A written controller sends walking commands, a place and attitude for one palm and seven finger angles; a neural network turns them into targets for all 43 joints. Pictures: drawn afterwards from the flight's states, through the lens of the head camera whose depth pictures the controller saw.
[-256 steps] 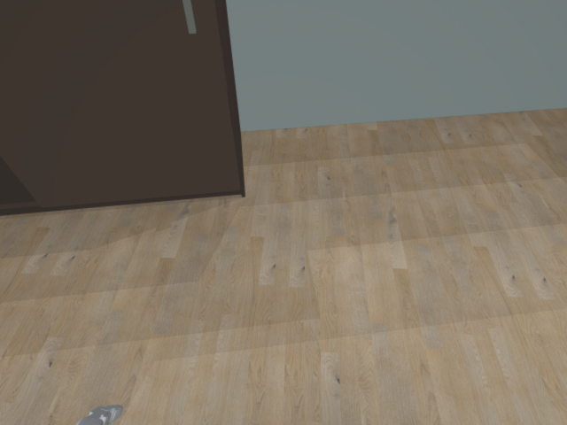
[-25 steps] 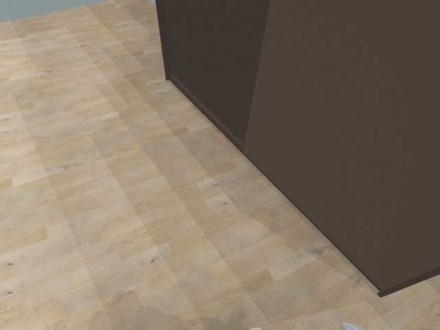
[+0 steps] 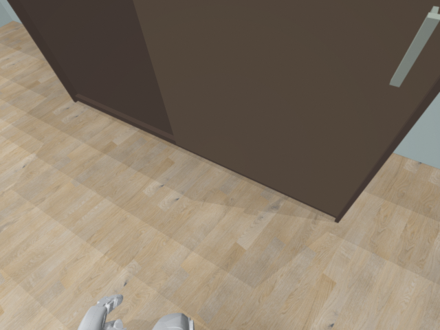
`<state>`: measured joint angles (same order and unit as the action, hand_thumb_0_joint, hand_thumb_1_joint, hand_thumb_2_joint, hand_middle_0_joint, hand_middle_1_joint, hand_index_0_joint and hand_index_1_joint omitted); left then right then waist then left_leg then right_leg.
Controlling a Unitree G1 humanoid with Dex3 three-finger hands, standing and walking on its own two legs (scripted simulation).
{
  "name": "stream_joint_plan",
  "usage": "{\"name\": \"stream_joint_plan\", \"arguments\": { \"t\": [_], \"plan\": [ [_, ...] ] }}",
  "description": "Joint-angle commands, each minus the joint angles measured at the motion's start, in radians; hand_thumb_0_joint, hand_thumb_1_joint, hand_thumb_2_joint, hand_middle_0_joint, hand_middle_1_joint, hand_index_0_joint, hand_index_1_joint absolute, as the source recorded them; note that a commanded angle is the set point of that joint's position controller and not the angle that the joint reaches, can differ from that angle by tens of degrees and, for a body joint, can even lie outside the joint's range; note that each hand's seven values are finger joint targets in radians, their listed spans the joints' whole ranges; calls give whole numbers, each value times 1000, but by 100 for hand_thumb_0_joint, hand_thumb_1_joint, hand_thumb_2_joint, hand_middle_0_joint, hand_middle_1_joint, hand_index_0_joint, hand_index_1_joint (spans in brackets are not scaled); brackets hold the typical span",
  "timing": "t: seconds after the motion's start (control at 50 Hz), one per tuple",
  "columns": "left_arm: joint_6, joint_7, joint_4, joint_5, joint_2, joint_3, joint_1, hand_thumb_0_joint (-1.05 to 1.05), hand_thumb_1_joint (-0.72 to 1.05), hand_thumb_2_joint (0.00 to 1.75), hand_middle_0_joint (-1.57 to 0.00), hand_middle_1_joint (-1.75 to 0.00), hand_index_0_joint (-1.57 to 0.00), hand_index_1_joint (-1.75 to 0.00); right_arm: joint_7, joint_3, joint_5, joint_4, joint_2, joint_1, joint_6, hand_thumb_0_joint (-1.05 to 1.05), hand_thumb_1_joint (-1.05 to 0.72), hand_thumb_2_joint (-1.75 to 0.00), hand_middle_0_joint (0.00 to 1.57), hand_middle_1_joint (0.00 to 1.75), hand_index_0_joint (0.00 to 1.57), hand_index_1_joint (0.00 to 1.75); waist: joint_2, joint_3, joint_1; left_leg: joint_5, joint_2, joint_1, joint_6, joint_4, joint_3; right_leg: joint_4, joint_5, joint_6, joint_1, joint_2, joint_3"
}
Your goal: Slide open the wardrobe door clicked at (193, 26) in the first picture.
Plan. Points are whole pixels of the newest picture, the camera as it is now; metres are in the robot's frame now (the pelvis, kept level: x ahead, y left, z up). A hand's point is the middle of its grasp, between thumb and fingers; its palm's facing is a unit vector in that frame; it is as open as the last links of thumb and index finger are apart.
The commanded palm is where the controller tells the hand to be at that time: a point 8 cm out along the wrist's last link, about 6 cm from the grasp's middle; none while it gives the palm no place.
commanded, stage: turn to face it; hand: right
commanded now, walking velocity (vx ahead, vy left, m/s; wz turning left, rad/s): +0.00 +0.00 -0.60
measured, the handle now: (414, 48) +0.64 -0.39 +0.13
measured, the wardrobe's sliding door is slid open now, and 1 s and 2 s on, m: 0.00 0.00 0.00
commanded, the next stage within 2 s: take the last steps up to it in 0.70 s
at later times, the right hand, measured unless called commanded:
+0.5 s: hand out of the picture +0.07 -0.18 -0.13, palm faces +0.26 +0.92 -0.29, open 7.4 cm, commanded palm none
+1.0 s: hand out of the picture -0.08 -0.21 -0.16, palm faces +0.46 +0.86 -0.21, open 7.4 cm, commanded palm none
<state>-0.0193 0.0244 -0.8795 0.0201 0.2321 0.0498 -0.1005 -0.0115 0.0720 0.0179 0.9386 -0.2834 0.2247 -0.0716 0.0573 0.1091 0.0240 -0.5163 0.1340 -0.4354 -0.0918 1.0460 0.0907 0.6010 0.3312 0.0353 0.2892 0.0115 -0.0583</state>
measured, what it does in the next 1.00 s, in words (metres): steps on the spot, turning right: left foot, then right foot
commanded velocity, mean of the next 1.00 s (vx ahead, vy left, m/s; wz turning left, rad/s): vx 0.07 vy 0.02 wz -0.34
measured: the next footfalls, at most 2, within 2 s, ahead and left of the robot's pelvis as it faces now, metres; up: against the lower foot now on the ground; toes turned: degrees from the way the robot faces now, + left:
left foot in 0.34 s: +0.06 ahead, +0.14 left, +0.00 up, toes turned -10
right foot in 0.74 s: -0.01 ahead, -0.11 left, +0.00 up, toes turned -29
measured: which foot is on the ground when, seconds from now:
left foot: up 0.00-0.32, down 0.34-0.74, up 0.76-1.00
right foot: down 0.00-0.34, up 0.36-0.72, down 0.74-1.00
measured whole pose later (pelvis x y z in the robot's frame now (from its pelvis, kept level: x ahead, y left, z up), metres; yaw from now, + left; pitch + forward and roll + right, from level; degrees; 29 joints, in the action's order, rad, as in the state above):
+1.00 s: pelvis +0.00 -0.01 +0.02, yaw -26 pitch -1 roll +1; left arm 0.02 0.00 -0.97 0.02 0.16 0.01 -0.18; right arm 0.01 0.04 0.03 1.03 -0.26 0.27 -0.04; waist 0.04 0.05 0.02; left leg -0.40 0.09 -0.40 -0.07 1.00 0.04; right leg 0.41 0.24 0.05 0.16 0.00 -0.05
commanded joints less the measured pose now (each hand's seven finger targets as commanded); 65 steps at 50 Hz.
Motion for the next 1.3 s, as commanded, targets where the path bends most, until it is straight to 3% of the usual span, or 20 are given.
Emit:
{"name": "stream_joint_plan", "arguments": {
  "t": [0.0, 0.18, 0.28, 0.3, 0.32, 0.34, 0.42, 0.6, 0.68, 0.7, 0.72, 0.74, 0.78, 0.84, 1.08, 1.2, 1.22, 1.24, 1.26, 1.28],
  "plan": [
    [11, -29, 45, 0, 206, 54, -40, 0, 90, 90, -20, -30, -20, -30, 3, 23, -4, -106, -65, -37, 39, 0, -90, -90, 20, 30, 20, 30, -213, -162, -38, 103, -12, -113, -14, 93, -70, -227, -586, 105, -170, 224, 228],
    [0, -27, 33, 6, 208, 69, -109, 0, 90, 90, -20, -30, -20, -30, -8, 10, -12, -154, -45, -120, 46, 0, -90, -90, 20, 30, 20, 30, -201, -173, -69, 68, -77, -33, -13, -187, -86, -199, -595, 141, -195, 209, 381],
    [-6, -24, 51, -3, 196, 75, -62, 0, 90, 90, -20, -30, -20, -30, -17, 13, -17, -140, -62, -6, 67, 0, -90, -90, 20, 30, 20, 30, -200, -208, -5, 283, -107, 276, 10, -590, -69, -87, -553, 75, -40, 138, 412],
    [-4, -20, 56, -12, 155, 69, -71, 0, 90, 90, -20, -30, -20, -30, -23, 21, -9, -132, -115, 31, 78, 0, -90, -90, 20, 30, 20, 30, -79, -225, 12, 367, 2, 436, 39, -699, -164, 6, -355, 16, 97, 77, 361],
    [-1, -14, 80, -15, 86, 56, -85, 0, 90, 90, -20, -30, -20, -30, -30, 39, 8, -132, -201, 53, 87, 0, -90, -90, 20, 30, 20, 30, 223, -225, 18, 539, 286, 536, 150, -740, -418, 227, 126, -72, 297, -83, 146],
    [-11, -19, 79, -1, 125, 67, -87, 0, 90, 90, -20, -30, -20, -30, -29, 35, 2, -143, -202, 46, 82, 0, -90, -90, 20, 30, 20, 30, 192, -214, 16, 574, 372, 414, 239, -732, -429, 424, 280, -74, 289, -63, 150],
    [-36, 2, 22, 5, 100, 59, -93, 0, 90, 90, -20, -30, -20, -30, -26, 7, 3, -163, -91, -86, 82, 0, -90, -90, 20, 30, 20, 30, 100, -75, -48, 598, 181, 259, 198, -696, -155, 637, 81, -96, 278, 3, 105],
    [-27, -1, 24, -10, 65, 23, 17, 0, 90, 90, -20, -30, -20, -30, -23, 22, 14, -83, -147, 65, 77, 0, -90, -90, 20, 30, 20, 30, 168, -116, 24, 836, 193, 371, 216, -627, -65, 224, 130, -100, 139, 2, -15],
    [-8, -8, -10, -9, 82, 18, -84, 0, 90, 90, -20, -30, -20, -30, -23, 26, 5, -61, -149, 29, 68, 0, -90, -90, 20, 30, 20, 30, 131, -159, -34, 749, 169, 305, 144, -501, -6, -117, -92, -75, -84, -2, -48],
    [4, -9, -20, -4, 135, 29, -126, 0, 90, 90, -20, -30, -20, -30, -19, 22, -5, -65, -123, 38, 63, 0, -90, -90, 20, 30, 20, 30, 4, -204, -56, 632, 130, 208, 94, -369, 39, -208, -284, -49, -240, 65, 11],
    [11, -12, -16, 4, 236, 51, -155, 0, 90, 90, -20, -30, -20, -30, -12, 9, -12, -89, -54, 72, 57, 0, -90, -90, 20, 30, 20, 30, -300, -226, -61, 134, 6, -45, 23, -176, 82, -206, -651, 72, -384, 319, 320],
    [2, -21, -27, -3, 264, 54, -190, 0, 90, 90, -20, -30, -20, -30, -18, -10, -3, -103, -34, 21, 50, 0, -90, -90, 20, 30, 20, 30, -321, -208, -86, -152, -18, -57, 21, -50, 8, -235, -798, 167, -302, 412, 355],
    [7, -43, -32, 2, 209, 40, -131, 0, 90, 90, -20, -30, -20, -30, -22, -3, -7, -73, -46, -28, 36, 0, -90, -90, 20, 30, 20, 30, -292, -148, -69, -70, -9, -62, 24, 52, -80, -251, -661, 169, -195, 345, 313],
    [27, -46, -32, 1, 145, 14, -101, 0, 90, 90, -20, -30, -20, -30, 2, -8, 2, -7, -29, 35, 48, 0, -90, -90, 20, 30, 20, 30, -214, -151, -37, 83, -28, -57, 23, 54, -60, -297, -461, 116, -226, 250, 220],
    [52, -49, -125, 10, 124, 31, -246, 0, 90, 90, -20, -30, -20, -30, 33, -20, 8, 12, 16, -69, 71, 0, -90, -90, 20, 30, 20, 30, -175, -10, -81, 138, -27, -54, 42, -272, -43, -433, 12, 133, -175, 280, 279],
    [49, -46, -155, 10, 103, 28, -221, 0, 90, 90, -20, -30, -20, -30, 34, -8, 8, 79, 23, 84, 93, 0, -90, -90, 20, 30, 20, 30, -142, -54, 0, 278, -92, 305, 66, -593, 19, -250, 42, 61, -15, 202, 187],
    [52, -44, -155, 5, 71, 21, -219, 0, 90, 90, -20, -30, -20, -30, 27, 1, 10, 108, -9, 167, 104, 0, -90, -90, 20, 30, 20, 30, -61, -77, 38, 232, -36, 452, 90, -656, -58, -108, 76, 26, 94, 142, 120],
    [59, -39, -136, -4, -4, 3, -226, 0, 90, 90, -20, -30, -20, -30, 16, 17, 16, 135, -92, 251, 114, 0, -90, -90, 20, 30, 20, 30, 178, -104, 68, 68, 170, 595, 171, -772, -340, 153, 175, -18, 296, 29, -14],
    [50, -34, -97, -1, 28, 5, -164, 0, 90, 90, -20, -30, -20, -30, 4, 27, 2, 140, -133, 306, 111, 0, -90, -90, 20, 30, 20, 30, 271, -95, 102, -79, 285, 531, 245, -897, -535, 351, 284, -18, 366, 22, -4],
    [47, -30, -97, 4, 51, 15, -114, 0, 90, 90, -20, -30, -20, -30, 0, 21, -2, 139, -100, 278, 113, 0, -90, -90, 20, 30, 20, 30, 234, -32, 98, -178, 274, 423, 267, -947, -548, 462, 207, -5, 391, 60, 57]
  ]
}}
